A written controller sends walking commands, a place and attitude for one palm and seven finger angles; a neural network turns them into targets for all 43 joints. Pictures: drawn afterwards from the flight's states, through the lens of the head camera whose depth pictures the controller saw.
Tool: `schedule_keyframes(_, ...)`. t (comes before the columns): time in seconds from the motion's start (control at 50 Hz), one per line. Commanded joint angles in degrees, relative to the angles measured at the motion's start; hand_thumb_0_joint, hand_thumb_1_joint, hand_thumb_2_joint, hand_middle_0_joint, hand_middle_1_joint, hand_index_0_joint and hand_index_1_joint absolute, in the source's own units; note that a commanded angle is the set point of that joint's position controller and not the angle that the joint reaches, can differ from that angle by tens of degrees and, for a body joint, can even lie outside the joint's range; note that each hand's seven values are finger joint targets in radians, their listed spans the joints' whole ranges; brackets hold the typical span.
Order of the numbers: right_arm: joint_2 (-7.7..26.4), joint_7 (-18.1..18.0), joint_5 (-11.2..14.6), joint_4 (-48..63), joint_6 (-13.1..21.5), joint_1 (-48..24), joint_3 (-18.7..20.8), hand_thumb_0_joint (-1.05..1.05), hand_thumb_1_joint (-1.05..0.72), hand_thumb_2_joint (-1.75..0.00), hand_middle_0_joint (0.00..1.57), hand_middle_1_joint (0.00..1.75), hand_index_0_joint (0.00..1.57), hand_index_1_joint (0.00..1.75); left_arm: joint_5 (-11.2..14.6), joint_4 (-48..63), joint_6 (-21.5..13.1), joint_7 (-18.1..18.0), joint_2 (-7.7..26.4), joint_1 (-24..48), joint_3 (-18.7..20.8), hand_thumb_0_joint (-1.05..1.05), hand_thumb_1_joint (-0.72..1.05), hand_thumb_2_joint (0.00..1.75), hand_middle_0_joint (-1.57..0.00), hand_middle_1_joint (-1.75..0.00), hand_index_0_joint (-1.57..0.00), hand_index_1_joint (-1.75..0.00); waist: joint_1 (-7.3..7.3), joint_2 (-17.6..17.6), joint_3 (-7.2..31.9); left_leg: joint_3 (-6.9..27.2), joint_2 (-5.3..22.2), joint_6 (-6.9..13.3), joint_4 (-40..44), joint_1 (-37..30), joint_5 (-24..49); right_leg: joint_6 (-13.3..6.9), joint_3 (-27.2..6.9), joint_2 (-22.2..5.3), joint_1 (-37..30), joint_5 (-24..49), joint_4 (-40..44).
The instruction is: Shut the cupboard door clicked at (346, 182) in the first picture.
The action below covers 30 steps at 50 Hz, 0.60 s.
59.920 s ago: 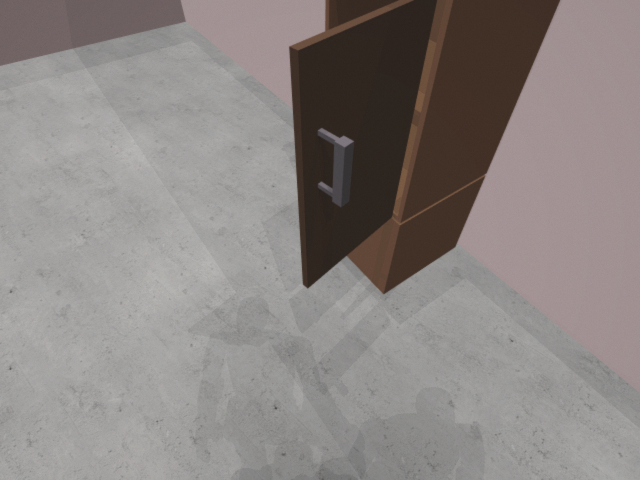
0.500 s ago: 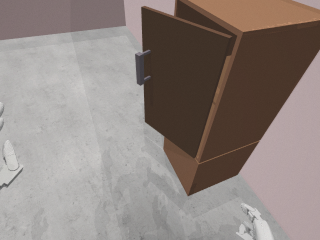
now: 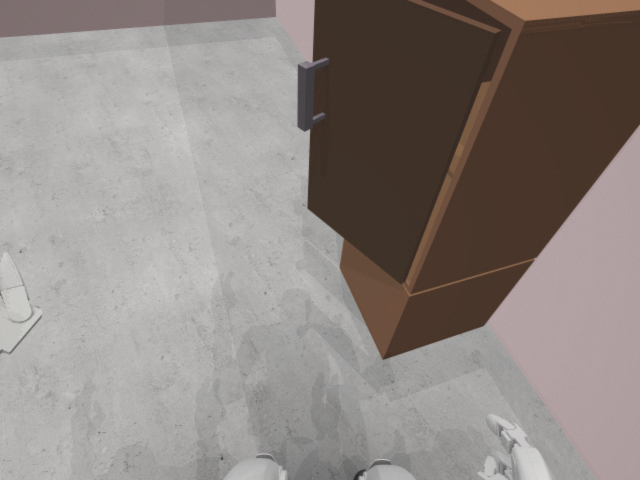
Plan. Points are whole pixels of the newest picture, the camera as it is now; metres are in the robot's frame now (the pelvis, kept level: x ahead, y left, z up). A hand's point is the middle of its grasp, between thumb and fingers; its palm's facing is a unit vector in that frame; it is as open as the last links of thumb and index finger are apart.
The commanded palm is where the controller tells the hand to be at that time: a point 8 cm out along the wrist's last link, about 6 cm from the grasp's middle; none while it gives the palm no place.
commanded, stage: step back with the hand held close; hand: left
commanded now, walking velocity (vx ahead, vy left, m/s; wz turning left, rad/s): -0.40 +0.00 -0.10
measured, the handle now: (313, 94) +0.81 +0.05 +0.07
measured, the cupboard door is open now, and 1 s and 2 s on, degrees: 24 24 24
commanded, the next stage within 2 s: stop stepping back and stand still in 0.34 s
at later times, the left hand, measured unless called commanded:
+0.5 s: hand (40, 359) +0.17 +0.22 +0.20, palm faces +0.23 -0.89 -0.40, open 7.4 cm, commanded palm +0.12 +0.27 +0.21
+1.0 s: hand out of the picture +0.12 +0.29 +0.19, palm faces +0.41 -0.86 -0.29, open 7.4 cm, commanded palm +0.05 +0.32 +0.21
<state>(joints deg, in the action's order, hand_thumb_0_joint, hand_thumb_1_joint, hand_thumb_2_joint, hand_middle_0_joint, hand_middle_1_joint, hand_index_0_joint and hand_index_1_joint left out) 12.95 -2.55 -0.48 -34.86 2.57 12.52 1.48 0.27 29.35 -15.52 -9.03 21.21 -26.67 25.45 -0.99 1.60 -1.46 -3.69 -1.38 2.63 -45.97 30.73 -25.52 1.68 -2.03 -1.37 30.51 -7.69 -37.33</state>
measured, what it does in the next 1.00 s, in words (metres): walks backwards: right foot, then left foot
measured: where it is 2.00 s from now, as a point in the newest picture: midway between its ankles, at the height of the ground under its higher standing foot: outside the picture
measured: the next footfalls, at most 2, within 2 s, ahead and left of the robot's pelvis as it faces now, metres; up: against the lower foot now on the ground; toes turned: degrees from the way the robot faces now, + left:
right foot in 0.36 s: -0.10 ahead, -0.06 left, +0.00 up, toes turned -10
left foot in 0.50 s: -0.05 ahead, +0.14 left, +0.00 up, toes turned -6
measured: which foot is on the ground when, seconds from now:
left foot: down 0.00-0.38, up 0.40-0.48, down 0.50-1.00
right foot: down 0.00-0.04, up 0.06-0.34, down 0.36-1.00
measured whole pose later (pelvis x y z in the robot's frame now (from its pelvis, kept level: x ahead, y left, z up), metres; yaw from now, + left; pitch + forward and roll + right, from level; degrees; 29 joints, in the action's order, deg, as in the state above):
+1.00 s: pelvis -0.13 +0.04 +0.02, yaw -8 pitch -2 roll -2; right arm 11.1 -5.5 -0.4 -40.3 5.6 16.2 0.4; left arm 1.1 20.3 -10.1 -10.7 20.0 -23.3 23.7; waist -1.4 1.4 3.9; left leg -0.4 -0.1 2.1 -36.8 20.0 -15.2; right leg 0.5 0.2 0.3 18.2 -24.6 -43.1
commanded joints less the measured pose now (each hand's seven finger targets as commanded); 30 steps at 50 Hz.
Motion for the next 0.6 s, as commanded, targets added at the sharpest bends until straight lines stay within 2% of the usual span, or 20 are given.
schedule_keyframes(0.0,6.4,-1.1,0.5,9.1,2.5,-1.4,2.3,0.0,-0.9,-0.9,0.2,0.3,0.2,0.3,1.1,15.3,-4.0,-2.1,13.7,1.5,8.4,0.0,0.9,0.9,-0.2,-0.3,-0.2,-0.3,-2.11,-3.2,9.1,13.5,7.4,2.8,14.9,-8.6,-11.4,-3.5,-7.5,-4.1,3.4,-24.1,7.4)
schedule_keyframes(0.02,7.6,-1.6,0.3,9.9,3.0,-2.9,2.5,0.0,-0.9,-0.9,0.2,0.3,0.2,0.3,1.0,17.1,-4.3,-2.2,13.6,1.6,9.5,0.0,0.9,0.9,-0.2,-0.3,-0.2,-0.3,-1.84,-15.5,8.8,22.4,15.4,5.8,29.3,3.2,-21.8,-1.3,-1.4,2.3,-6.2,-19.2,-10.5)
schedule_keyframes(0.04,7.3,-2.1,-0.1,10.4,4.4,-5.5,2.7,0.0,-0.9,-0.9,0.2,0.3,0.2,0.3,0.8,18.4,-4.2,-2.3,14.1,2.7,11.3,0.0,0.9,0.9,-0.2,-0.3,-0.2,-0.3,-0.4,-25.0,9.8,30.8,24.4,9.0,39.5,13.5,-22.8,0.4,1.9,7.7,-15.2,-16.8,-32.3)
schedule_keyframes(0.06,4.8,-2.4,-0.5,8.9,5.3,-4.7,2.6,0.0,-0.9,-0.9,0.2,0.3,0.2,0.3,1.4,18.6,-3.9,-2.4,16.6,3.6,12.3,0.0,0.9,0.9,-0.2,-0.3,-0.2,-0.3,-0.65,-18.7,9.8,29.6,24.8,8.3,38.1,9.4,-11.0,0.0,-2.0,6.5,-10.2,-19.9,-41.9)
schedule_keyframes(0.1,5.9,-1.5,-0.3,6.7,7.2,-6.3,4.3,0.0,-0.9,-0.9,0.2,0.3,0.2,0.3,2.7,18.5,-4.7,-2.2,15.8,2.6,12.6,0.0,0.9,0.9,-0.2,-0.3,-0.2,-0.3,1.01,-9.6,13.7,18.8,22.5,6.2,29.6,-5.6,2.5,-0.6,-2.0,5.9,-4.2,-21.6,-37.1)
schedule_keyframes(0.12,6.2,-0.6,0.3,6.5,7.5,-6.3,4.9,0.0,-0.9,-0.9,0.2,0.3,0.2,0.3,3.3,14.1,-4.2,-2.0,13.5,-1.1,11.5,0.0,0.9,0.9,-0.2,-0.3,-0.2,-0.3,1.73,-11.6,14.2,13.3,20.3,4.5,28.5,-7.1,1.0,-0.5,0.7,5.7,-6.2,-21.8,-32.1)
schedule_keyframes(0.16,5.3,-0.3,0.5,6.6,7.9,-5.2,3.9,0.0,-0.9,-0.9,0.2,0.3,0.2,0.3,3.6,11.1,-3.0,-1.5,9.8,-3.4,8.8,0.0,0.9,0.9,-0.2,-0.3,-0.2,-0.3,1.09,-16.3,9.8,12.5,19.1,3.8,31.4,-5.6,-2.5,-0.4,4.0,4.5,-9.5,-21.9,-19.1)
schedule_keyframes(0.24,5.3,-0.5,-0.4,4.0,8.6,-3.5,2.0,0.0,-0.9,-0.9,0.2,0.3,0.2,0.3,3.7,10.8,-2.4,0.0,9.3,2.8,3.1,0.0,0.9,0.9,-0.2,-0.3,-0.2,-0.3,0.23,-14.3,9.6,13.1,18.7,-1.3,37.2,-14.6,-3.6,-1.8,6.9,5.7,-13.6,-24.1,5.3)
schedule_keyframes(0.28,5.0,-0.6,-1.0,3.1,8.3,-3.2,1.8,0.0,-0.9,-0.9,0.2,0.3,0.2,0.3,3.4,11.5,-2.7,0.5,9.4,4.8,1.7,0.0,0.9,0.9,-0.2,-0.3,-0.2,-0.3,0.44,-14.0,11.3,10.8,16.9,-4.0,33.9,-19.4,4.0,-3.1,4.7,3.5,-16.2,-17.7,18.4)
schedule_keyframes(0.32,3.8,-0.8,-0.9,3.0,7.1,-3.2,1.8,0.0,-0.9,-0.9,0.2,0.3,0.2,0.3,3.2,12.8,-3.3,0.6,12.8,6.3,3.3,0.0,0.9,0.9,-0.2,-0.3,-0.2,-0.3,0.76,-5.0,11.7,2.7,12.0,-5.3,19.7,-24.1,14.5,-6.0,-2.9,-4.7,-11.9,-10.5,25.9)
schedule_keyframes(0.34,3.1,-1.2,-0.7,3.0,6.6,-3.9,1.5,0.0,-0.9,-0.9,0.2,0.3,0.2,0.3,3.2,13.3,-3.7,0.3,15.7,6.5,5.3,0.0,0.9,0.9,-0.2,-0.3,-0.2,-0.3,0.87,2.1,11.5,0.3,8.8,-5.7,9.8,-25.2,12.5,-7.9,-8.5,-11.1,-6.9,-2.0,26.3)
schedule_keyframes(0.36,2.3,-1.6,-1.2,3.2,6.6,-4.9,0.9,0.0,-0.9,-0.9,0.2,0.3,0.2,0.3,2.9,14.7,-4.2,-0.2,18.7,6.2,7.6,0.0,0.9,0.9,-0.2,-0.3,-0.2,-0.3,1.21,4.6,12.7,0.5,6.5,-5.8,3.2,-21.0,6.9,-9.6,-11.0,-16.3,-7.6,11.5,24.4)
schedule_keyframes(0.38,1.6,-2.0,-1.4,5.0,7.2,-7.0,-0.1,0.0,-0.9,-0.9,0.2,0.3,0.2,0.3,2.7,15.2,-4.4,-0.4,19.9,7.2,9.0,0.0,0.9,0.9,-0.2,-0.3,-0.2,-0.3,2.24,4.9,11.5,-0.2,5.5,-5.5,0.5,-15.2,3.2,-9.4,-8.6,-17.3,-11.7,21.7,21.3)
schedule_keyframes(0.4,2.2,-2.2,0.4,4.8,7.0,-6.9,1.1,0.0,-0.9,-0.9,0.2,0.3,0.2,0.3,2.9,12.1,-3.4,0.8,16.9,5.2,6.8,0.0,0.9,0.9,-0.2,-0.3,-0.2,-0.3,1.92,12.3,11.6,2.7,3.3,-4.9,-3.0,-13.5,4.2,-9.0,-6.3,-14.9,-10.7,19.8,18.7)
schedule_keyframes(0.44,2.8,-2.9,0.8,6.6,5.3,-6.9,0.1,0.0,-0.9,-0.9,0.2,0.3,0.2,0.3,2.6,11.4,-1.1,0.6,17.2,1.1,8.5,0.0,0.9,0.9,-0.2,-0.3,-0.2,-0.3,0.47,7.0,9.2,1.7,4.1,-4.4,6.7,-11.3,12.8,-7.0,-2.0,-11.3,-16.2,27.6,11.3)
schedule_keyframes(0.46,4.1,-3.3,0.9,6.4,4.9,-6.4,0.3,0.0,-0.9,-0.9,0.2,0.3,0.2,0.3,3.1,11.4,0.0,0.7,17.6,1.2,8.9,0.0,0.9,0.9,-0.2,-0.3,-0.2,-0.3,-0.13,-1.3,9.4,1.9,3.2,-4.0,15.4,-15.4,26.4,-3.7,2.0,-7.4,-15.1,22.5,5.8)
schedule_keyframes(0.5,6.5,-3.3,0.8,7.8,5.3,-5.6,1.1,0.0,-0.9,-0.9,0.2,0.3,0.2,0.3,3.0,10.2,0.9,0.3,15.4,-1.8,8.3,0.0,0.9,0.9,-0.2,-0.3,-0.2,-0.3,0.65,-17.4,12.4,11.6,10.9,-0.6,23.5,-23.9,50.7,-0.7,4.0,3.1,-13.3,0.9,-1.8)
schedule_keyframes(0.52,6.3,-2.5,1.2,7.8,5.7,-3.8,1.3,0.0,-0.9,-0.9,0.2,0.3,0.2,0.3,3.5,8.6,0.5,0.4,13.9,-2.3,7.4,0.0,0.9,0.9,-0.2,-0.3,-0.2,-0.3,0.38,-14.9,11.9,13.2,13.2,0.7,24.9,-24.4,48.3,-1.5,2.0,3.8,-13.3,-13.7,0.0)
schedule_keyframes(0.54,6.3,-2.2,1.0,8.3,5.7,-3.6,1.2,0.0,-0.9,-0.9,0.2,0.3,0.2,0.3,3.2,8.5,0.9,0.1,14.8,-5.0,8.5,0.0,0.9,0.9,-0.2,-0.3,-0.2,-0.3,0.83,-15.4,12.4,14.6,13.6,1.1,24.3,-27.4,46.3,-1.7,3.3,4.2,-10.7,-16.6,4.2)
schedule_keyframes(0.58,6.0,-2.2,0.8,8.7,6.0,-4.2,0.8,0.0,-0.9,-0.9,0.2,0.3,0.2,0.3,4.0,11.5,1.0,0.3,14.9,-8.7,9.5,0.0,0.9,0.9,-0.2,-0.3,-0.2,-0.3,0.61,-15.9,11.7,16.5,13.4,0.3,29.7,-19.5,24.5,-1.6,3.8,3.9,-17.4,-15.8,7.4)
